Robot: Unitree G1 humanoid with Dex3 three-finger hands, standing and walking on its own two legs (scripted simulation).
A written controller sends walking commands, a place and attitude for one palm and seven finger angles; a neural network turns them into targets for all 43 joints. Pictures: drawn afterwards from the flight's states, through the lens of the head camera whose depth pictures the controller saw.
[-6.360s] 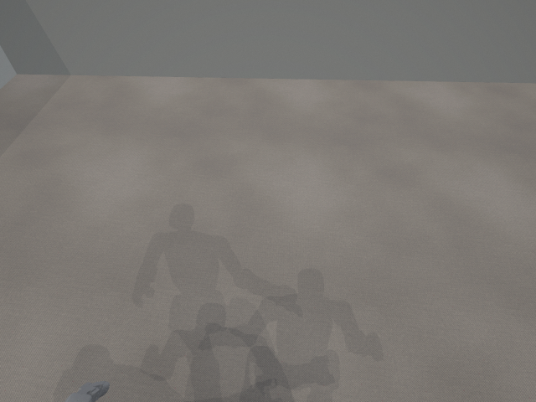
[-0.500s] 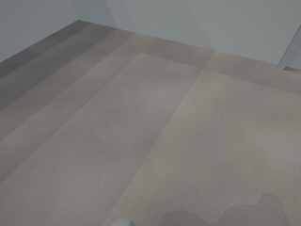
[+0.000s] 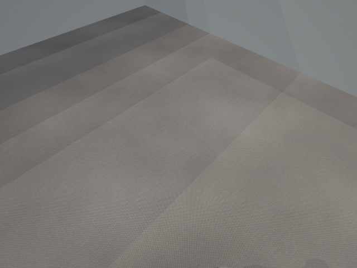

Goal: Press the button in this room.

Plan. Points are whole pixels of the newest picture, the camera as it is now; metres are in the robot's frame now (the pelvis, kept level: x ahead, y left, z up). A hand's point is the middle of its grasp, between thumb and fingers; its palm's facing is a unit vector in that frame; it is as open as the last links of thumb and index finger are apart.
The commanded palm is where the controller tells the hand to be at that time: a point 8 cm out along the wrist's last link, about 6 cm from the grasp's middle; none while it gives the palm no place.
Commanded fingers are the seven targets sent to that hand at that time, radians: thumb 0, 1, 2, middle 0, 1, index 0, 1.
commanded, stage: turn or walk to find it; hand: left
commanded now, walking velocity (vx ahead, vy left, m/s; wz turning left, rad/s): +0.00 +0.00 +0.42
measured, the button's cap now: out of the picture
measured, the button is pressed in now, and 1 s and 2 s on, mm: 0 0 0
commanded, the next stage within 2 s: none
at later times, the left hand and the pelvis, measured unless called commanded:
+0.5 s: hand out of the picture -0.02 +0.14 -0.15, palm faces +0.27 -0.93 -0.26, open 7.3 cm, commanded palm none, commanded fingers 0.00 0.90 0.90 -0.20 -0.30 -0.20 -0.30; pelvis -0.04 -0.06 +0.00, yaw +14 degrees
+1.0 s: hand out of the picture -0.12 +0.21 -0.16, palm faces +0.46 -0.86 -0.24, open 7.4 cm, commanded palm none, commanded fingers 0.00 0.90 0.90 -0.20 -0.30 -0.20 -0.30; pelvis -0.09 -0.01 +0.00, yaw +25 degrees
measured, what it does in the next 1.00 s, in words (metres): steps on the spot, turning left: right foot, then left foot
